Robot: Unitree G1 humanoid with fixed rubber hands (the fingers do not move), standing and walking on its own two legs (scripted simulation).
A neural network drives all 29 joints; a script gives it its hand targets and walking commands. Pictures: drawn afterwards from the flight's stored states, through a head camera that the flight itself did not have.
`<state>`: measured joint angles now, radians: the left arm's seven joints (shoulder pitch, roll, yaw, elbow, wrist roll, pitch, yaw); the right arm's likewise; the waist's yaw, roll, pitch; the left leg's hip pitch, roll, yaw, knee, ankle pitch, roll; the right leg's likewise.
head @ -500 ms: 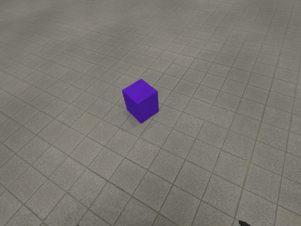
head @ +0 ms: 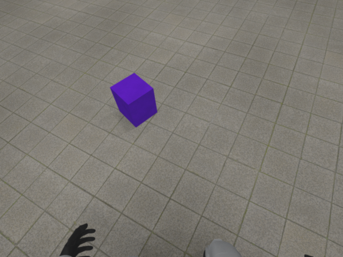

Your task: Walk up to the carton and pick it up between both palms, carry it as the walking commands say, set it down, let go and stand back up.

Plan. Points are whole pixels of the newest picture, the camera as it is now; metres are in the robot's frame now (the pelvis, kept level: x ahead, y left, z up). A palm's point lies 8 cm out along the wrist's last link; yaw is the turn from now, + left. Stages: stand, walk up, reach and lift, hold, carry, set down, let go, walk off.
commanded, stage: walk up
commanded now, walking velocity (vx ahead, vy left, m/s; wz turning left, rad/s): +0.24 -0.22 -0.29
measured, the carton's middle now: (135, 100) +1.10 +0.28 -0.63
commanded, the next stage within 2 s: none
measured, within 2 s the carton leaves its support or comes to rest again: neither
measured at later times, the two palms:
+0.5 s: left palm out of the picture +0.13 +0.22 -0.09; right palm (293, 167) +0.32 -0.30 -0.06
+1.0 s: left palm (110, 169) +0.35 +0.19 -0.08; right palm (304, 184) +0.29 -0.34 -0.10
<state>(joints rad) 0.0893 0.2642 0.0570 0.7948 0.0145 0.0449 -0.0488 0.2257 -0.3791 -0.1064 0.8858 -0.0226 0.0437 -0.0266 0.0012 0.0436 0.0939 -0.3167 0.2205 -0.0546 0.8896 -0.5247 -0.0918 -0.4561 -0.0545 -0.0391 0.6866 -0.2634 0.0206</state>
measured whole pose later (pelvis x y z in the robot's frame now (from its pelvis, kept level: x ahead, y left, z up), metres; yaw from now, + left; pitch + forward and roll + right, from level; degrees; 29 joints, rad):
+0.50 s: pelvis +0.15 -0.04 +0.03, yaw -10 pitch +3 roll +3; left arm 0.43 0.25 0.01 0.96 0.02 -0.06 0.00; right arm -0.02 -0.26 -0.07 0.83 -0.01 -0.02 0.03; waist 0.12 -0.04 0.03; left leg -0.38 0.00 0.04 0.47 -0.21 0.01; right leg -0.11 0.00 0.12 0.38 -0.32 -0.03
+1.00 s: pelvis +0.24 -0.06 +0.03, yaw -8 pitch +1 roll +2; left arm 0.26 0.24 0.03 0.87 0.04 -0.03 -0.01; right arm 0.19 -0.29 -0.07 0.90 -0.04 0.01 0.04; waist 0.01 0.02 0.02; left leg -0.45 0.04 0.00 0.92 -0.34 -0.02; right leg -0.20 -0.03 -0.05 0.46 -0.28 -0.04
